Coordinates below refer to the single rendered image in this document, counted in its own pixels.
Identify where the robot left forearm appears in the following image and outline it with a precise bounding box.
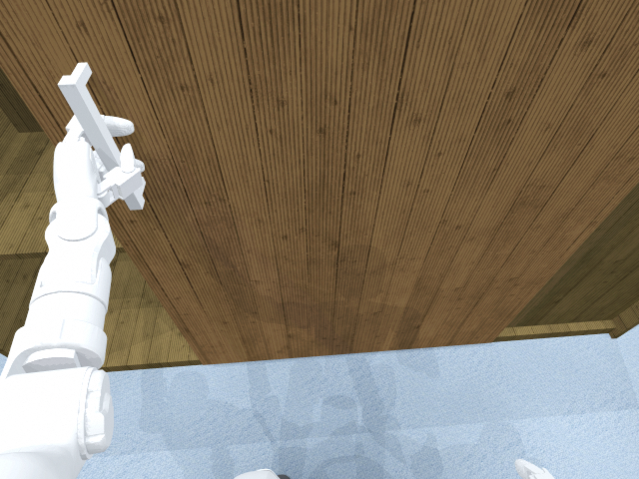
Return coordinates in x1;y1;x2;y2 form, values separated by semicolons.
0;197;116;386

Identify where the left robot upper arm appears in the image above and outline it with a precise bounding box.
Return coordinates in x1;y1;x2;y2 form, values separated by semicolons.
0;366;114;479

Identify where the wardrobe door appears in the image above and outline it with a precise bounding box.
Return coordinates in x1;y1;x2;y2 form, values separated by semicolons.
0;0;639;365
506;183;639;327

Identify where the left robot hand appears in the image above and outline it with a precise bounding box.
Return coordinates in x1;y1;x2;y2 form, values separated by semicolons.
53;115;145;208

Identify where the right robot hand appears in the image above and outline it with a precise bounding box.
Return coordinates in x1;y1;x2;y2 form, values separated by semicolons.
515;459;555;479

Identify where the handle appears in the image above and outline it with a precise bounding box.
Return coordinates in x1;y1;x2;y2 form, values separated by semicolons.
58;63;146;211

